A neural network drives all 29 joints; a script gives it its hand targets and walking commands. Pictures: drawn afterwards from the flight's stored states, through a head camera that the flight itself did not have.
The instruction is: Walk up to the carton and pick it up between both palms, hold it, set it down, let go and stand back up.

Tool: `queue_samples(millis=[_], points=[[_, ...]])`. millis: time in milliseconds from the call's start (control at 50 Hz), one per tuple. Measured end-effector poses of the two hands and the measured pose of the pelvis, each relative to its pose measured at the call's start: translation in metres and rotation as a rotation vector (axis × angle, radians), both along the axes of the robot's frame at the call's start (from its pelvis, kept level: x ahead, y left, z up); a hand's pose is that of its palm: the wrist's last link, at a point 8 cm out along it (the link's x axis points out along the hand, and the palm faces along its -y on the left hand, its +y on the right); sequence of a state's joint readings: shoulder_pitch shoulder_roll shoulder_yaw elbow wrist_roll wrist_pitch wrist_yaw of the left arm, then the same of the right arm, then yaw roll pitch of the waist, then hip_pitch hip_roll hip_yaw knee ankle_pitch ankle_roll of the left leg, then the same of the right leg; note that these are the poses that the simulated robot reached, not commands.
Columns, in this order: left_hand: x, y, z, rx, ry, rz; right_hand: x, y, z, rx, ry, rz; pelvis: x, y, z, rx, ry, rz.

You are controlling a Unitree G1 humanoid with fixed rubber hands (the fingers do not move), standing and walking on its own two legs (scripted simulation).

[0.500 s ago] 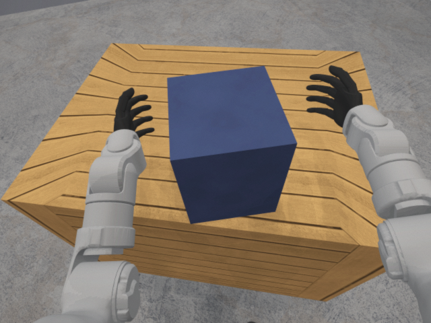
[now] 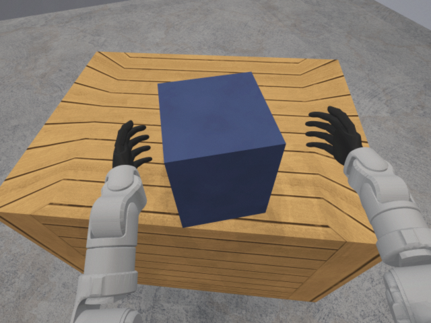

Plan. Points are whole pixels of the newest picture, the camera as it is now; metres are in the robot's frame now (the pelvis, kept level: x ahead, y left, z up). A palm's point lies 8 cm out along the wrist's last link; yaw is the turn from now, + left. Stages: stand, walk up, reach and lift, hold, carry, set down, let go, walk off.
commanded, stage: set down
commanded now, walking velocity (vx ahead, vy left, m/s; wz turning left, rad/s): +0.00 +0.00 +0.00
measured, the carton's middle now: (215, 153) +0.44 +0.06 +0.02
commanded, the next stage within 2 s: none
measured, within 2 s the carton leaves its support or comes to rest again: neither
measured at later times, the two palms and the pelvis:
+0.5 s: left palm (135, 203) +0.28 +0.18 +0.07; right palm (355, 201) +0.33 -0.21 +0.05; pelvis +0.00 +0.00 +0.00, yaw -1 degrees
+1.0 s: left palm (140, 229) +0.25 +0.18 +0.02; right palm (366, 244) +0.27 -0.23 +0.00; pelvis +0.02 +0.01 +0.00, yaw -2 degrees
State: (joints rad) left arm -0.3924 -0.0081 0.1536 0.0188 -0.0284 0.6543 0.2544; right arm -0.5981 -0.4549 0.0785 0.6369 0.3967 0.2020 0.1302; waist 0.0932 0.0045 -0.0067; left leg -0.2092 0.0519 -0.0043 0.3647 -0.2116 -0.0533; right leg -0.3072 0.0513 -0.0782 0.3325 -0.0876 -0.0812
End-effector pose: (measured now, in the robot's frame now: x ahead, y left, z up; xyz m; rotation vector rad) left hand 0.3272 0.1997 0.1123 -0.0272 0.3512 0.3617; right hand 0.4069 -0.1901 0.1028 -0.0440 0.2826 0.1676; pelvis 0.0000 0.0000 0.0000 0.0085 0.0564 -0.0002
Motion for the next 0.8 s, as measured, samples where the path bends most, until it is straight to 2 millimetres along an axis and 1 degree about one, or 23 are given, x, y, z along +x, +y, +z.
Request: queue_samples(millis=[180, 320, 520, 640, 800], points=[[-0.017, -0.003, -0.015, 0.002, 0.004, -0.001, -0.026, -0.004, -0.023, 0.008, 0.012, -0.005, 0.000, 0.001, 0.000, 0.001, -0.011, -0.003], [-0.029, -0.009, -0.027, 0.008, 0.002, -0.010, -0.047, -0.010, -0.038, 0.013, 0.011, -0.017, 0.001, 0.003, 0.000, 0.000, -0.025, -0.006], [-0.047, -0.018, -0.048, 0.015, -0.005, -0.014, -0.081, -0.022, -0.060, 0.012, 0.005, -0.036, 0.004, 0.004, 0.000, 0.000, -0.045, -0.016], [-0.057, -0.022, -0.062, 0.019, -0.003, -0.016, -0.100, -0.026, -0.073, 0.015, 0.014, -0.043, 0.006, 0.004, 0.000, 0.001, -0.051, -0.023], [-0.060, -0.020, -0.070, 0.019, -0.031, -0.002, -0.113, -0.033, -0.083, -0.011, 0.007, -0.056, 0.010, 0.006, -0.002, 0.001, -0.033, -0.024]])
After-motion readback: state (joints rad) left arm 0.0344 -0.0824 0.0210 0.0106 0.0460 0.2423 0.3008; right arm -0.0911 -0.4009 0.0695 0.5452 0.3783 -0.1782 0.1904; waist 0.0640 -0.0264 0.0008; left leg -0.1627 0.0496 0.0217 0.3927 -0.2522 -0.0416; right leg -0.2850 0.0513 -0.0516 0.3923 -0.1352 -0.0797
